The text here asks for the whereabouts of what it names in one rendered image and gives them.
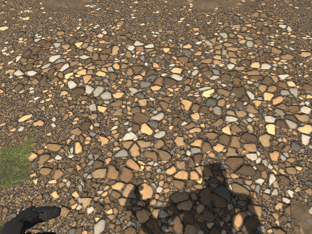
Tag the robot left hand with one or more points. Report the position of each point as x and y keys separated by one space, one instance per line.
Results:
x=28 y=218

